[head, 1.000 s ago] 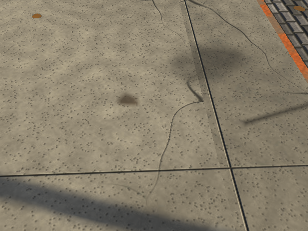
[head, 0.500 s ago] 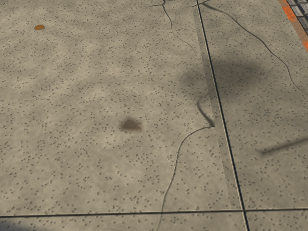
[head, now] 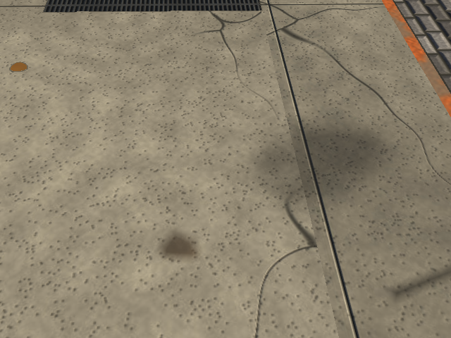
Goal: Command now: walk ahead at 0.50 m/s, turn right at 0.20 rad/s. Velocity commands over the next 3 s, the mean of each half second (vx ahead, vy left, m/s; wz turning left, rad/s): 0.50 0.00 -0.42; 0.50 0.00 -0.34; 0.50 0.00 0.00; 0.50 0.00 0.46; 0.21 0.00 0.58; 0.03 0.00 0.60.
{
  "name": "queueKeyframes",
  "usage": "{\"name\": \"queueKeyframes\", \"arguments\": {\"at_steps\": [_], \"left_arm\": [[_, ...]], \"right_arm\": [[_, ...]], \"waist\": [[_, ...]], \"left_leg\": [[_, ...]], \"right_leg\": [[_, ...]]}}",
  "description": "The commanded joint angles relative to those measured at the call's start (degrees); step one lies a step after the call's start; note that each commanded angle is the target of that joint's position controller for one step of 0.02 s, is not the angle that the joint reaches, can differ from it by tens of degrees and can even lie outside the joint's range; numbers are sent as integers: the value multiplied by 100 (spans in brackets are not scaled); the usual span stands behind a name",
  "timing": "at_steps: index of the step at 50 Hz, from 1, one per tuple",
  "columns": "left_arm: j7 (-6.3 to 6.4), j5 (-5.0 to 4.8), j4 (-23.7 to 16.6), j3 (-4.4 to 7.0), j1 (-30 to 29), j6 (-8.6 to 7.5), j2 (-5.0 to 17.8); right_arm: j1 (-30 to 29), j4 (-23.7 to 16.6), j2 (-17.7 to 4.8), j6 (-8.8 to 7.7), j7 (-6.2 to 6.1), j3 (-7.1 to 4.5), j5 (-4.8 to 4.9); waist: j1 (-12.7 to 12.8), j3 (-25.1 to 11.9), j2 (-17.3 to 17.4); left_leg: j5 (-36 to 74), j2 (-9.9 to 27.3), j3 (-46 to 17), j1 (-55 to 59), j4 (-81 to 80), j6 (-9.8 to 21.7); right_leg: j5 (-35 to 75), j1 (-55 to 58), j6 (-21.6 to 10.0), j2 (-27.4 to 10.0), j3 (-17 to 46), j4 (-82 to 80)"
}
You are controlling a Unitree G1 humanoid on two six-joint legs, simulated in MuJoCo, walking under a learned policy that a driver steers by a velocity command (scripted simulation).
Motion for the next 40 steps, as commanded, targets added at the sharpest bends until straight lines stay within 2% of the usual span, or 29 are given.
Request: {"name": "queueKeyframes", "arguments": {"at_steps": [1,4,7,9,12,14,15,16,17,18,19,20,21,22,23,24,25,28,30,33,35,37,40], "left_arm": [[32,-10,-263,86,154,94,269],[21,20,-373,101,-200,97,240],[-63,43,-517,62,-679,51,134],[-122,50,-680,18,-1057,42,41],[-225,38,-931,9,-1419,46,47],[-301,33,-1073,44,-1459,51,120],[-324,33,-1104,87,-1335,61,201],[-329,38,-1083,158,-1037,82,322],[-313,26,-939,287,-352,99,524],[-232,9,-701,483,609,122,871],[-107,4,-616,664,1178,167,1536],[-123,-26,-767,593,1053,111,1508],[-133,28,-774,461,1001,66,1068],[-123,43,-783,407,744,26,867],[-118,40,-848,356,355,14,715],[-100,76,-941,295,52,10,532],[-80,125,-1031,272,-97,15,485],[8,91,-1036,325,-24,-13,658],[83,64,-980,361,153,-2,769],[138,39,-885,344,374,46,725],[138,31,-746,326,630,47,695],[136,23,-633,313,809,60,665],[158,60,-539,334,872,114,715]], "right_arm": [[-121,-234,-757,-182,-49,-205,-29],[-28,-86,-823,-174,-117,-228,-54],[-15,-3,-890,-153,-172,-229,-29],[197,128,-953,-115,-202,-249,-1],[407,290,-1020,11,-219,-289,67],[357,314,-1110,115,-248,-327,107],[280,288,-1193,163,-277,-353,114],[224,257,-1275,214,-314,-380,120],[143,222,-1306,276,-349,-386,116],[122,161,-1242,290,-387,-346,108],[555,-86,-681,181,-336,-158,-65],[548,-204,-425,-60,-235,-18,-43],[-128,-332,-895,-242,-134,-141,194],[-442,-451,-912,-338,-109,-128,277],[-488,-417,-875,-362,-149,-137,164],[-444,-379,-945,-317,-186,-194,44],[-351,-374,-931,-242,-182,-212,3],[-358,-442,-724,-84,-205,-184,-60],[-809,-595,-618,-64,-217,-143,-66],[-1352,-707,-442,-115,-146,-63,-18],[-1639,-783,-456,-166,-76,-51,40],[-1810,-860,-565,-210,-19,-73,60],[-1703,-889,-738,-263,25,-133,55]], "waist": [[104,-171,667],[17,-8,587],[-152,126,579],[-320,252,505],[-416,366,470],[-314,320,554],[-194,167,655],[-3,-93,779],[390,-485,779],[864,-986,571],[718,-1650,-701],[523,-2413,-987],[810,-1961,-466],[696,-1260,-186],[416,-777,251],[204,-555,204],[53,-478,70],[-34,-359,36],[106,-221,21],[371,-197,-159],[539,-151,-195],[601,-75,-208],[475,-35,-334]], "left_leg": [[794,1631,-1237,571,-1419,951],[1045,1549,-630,706,-1539,825],[1130,1424,-46,727,-1625,642],[1185,1533,136,994,-1607,611],[1529,1760,298,1719,-1330,548],[2466,1874,420,2077,-922,447],[3453,1878,513,2166,-564,377],[4468,1856,596,2205,-22,303],[5050,1732,722,2034,929,189],[4519,1487,826,1222,2282,-21],[1151,840,806,-1092,4443,-372],[-2523,-139,-405,-2581,5730,-502],[-2216,246,-1003,-3222,5928,-351],[-1704,496,-902,-3315,5573,-228],[-1323,727,-859,-3034,5007,-238],[-1078,885,-856,-2611,4566,-289],[-934,934,-867,-2285,4393,-352],[-513,873,-704,-2108,3676,-635],[208,765,-661,-2159,2820,-762],[1367,523,-578,-1716,1492,-770],[1786,457,-577,-1520,1126,-714],[1604,458,-656,-1682,846,-577],[848,426,-653,-1689,631,-301]], "right_leg": [[557,-774,129,-320,382,-245],[1475,-1054,204,-207,503,-1076],[2285,-806,175,-111,165,-2050],[2424,-830,117,-81,8,-2455],[2025,-1106,-44,-31,-136,-2819],[1464,-1031,-206,91,-339,-2930],[1157,-731,-312,253,-521,-2924],[856,-253,-430,465,-708,-2870],[812,637,-587,715,-837,-2986],[1076,2172,-825,797,-589,-3268],[910,4414,-1618,-603,1805,-3284],[-7,5397,-2406,-1483,4599,-4373],[-125,5154,-2059,-1355,4055,-4649],[178,4373,-1822,-1138,3232,-4674],[736,3461,-1639,-886,2609,-4728],[1280,2796,-1545,-689,2180,-4841],[1563,2367,-1542,-561,2027,-4978],[2276,1756,-1594,-371,1557,-5150],[2283,1594,-1451,-195,1317,-5150],[1763,1490,-1158,38,1036,-5070],[1466,1608,-1112,-104,1173,-5057],[1446,2083,-1093,-304,1387,-4806],[1977,2734,-1004,-625,1723,-4404]]}}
